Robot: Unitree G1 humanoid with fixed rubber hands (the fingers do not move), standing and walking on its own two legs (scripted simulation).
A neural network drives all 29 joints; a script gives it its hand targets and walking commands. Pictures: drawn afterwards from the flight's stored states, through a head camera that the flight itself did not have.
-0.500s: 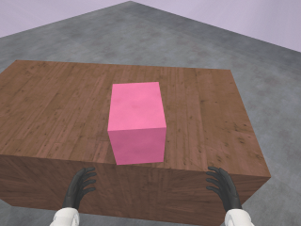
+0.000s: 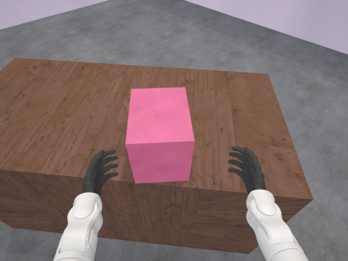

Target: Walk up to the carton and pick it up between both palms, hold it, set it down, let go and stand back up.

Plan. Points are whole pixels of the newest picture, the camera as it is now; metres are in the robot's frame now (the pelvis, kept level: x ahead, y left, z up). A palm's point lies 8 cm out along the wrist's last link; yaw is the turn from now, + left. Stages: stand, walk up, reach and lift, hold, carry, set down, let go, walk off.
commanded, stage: reach and lift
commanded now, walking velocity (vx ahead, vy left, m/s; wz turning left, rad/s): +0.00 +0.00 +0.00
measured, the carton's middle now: (160, 135) +0.48 +0.08 -0.02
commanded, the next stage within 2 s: none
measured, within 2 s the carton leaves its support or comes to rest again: neither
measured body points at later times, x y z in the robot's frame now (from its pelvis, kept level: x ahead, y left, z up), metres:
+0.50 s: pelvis -0.01 +0.00 +0.00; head +0.03 +0.01 +0.45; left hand +0.37 +0.22 +0.07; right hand +0.40 -0.13 +0.07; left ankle +0.01 +0.13 -0.75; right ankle -0.02 -0.12 -0.75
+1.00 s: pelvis +0.00 -0.01 +0.00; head +0.05 +0.01 +0.44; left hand +0.44 +0.24 +0.12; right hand +0.48 -0.11 +0.12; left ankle +0.01 +0.13 -0.75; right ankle -0.02 -0.12 -0.75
